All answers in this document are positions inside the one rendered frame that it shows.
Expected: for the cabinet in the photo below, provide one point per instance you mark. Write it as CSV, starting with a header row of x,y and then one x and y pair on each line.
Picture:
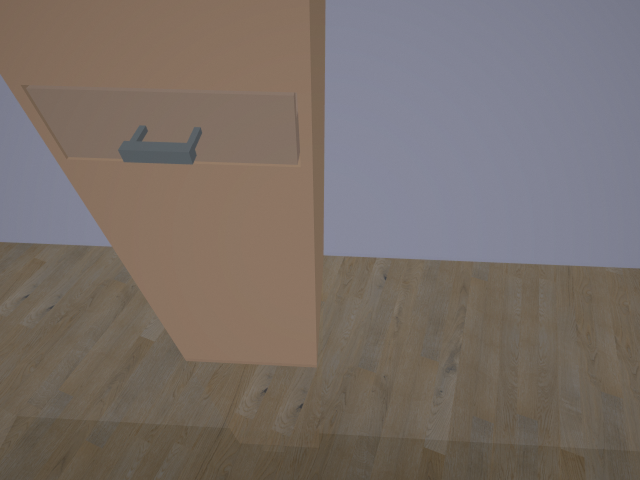
x,y
228,255

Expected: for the drawer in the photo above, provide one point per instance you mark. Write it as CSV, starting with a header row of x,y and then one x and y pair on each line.
x,y
237,126

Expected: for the handle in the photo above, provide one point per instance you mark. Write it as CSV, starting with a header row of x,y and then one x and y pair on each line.
x,y
137,151

